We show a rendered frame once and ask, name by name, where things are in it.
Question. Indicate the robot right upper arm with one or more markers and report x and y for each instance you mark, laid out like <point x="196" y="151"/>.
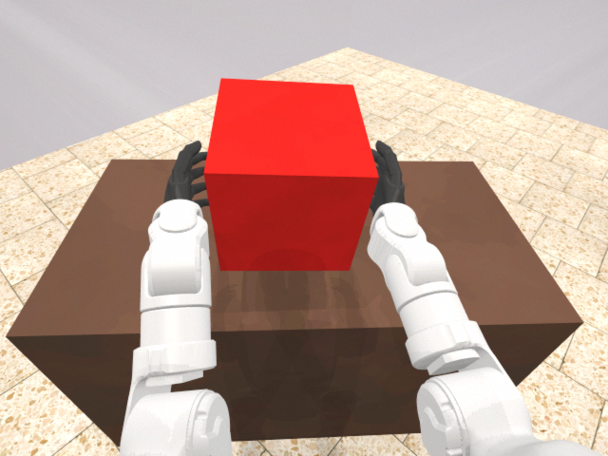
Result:
<point x="480" y="413"/>

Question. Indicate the right robot hand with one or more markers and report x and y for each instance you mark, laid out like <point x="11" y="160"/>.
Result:
<point x="389" y="187"/>

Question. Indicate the pedestal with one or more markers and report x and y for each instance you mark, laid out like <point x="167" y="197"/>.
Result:
<point x="300" y="354"/>

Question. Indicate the carton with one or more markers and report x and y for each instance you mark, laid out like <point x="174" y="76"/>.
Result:
<point x="289" y="175"/>

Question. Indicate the right robot forearm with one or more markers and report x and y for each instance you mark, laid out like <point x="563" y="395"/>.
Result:
<point x="441" y="338"/>

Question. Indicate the left robot hand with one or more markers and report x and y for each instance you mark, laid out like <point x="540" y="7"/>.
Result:
<point x="179" y="184"/>

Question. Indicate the left robot forearm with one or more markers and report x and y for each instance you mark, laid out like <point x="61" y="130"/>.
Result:
<point x="176" y="344"/>

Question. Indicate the robot left upper arm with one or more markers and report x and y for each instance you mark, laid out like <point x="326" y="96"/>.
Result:
<point x="181" y="423"/>

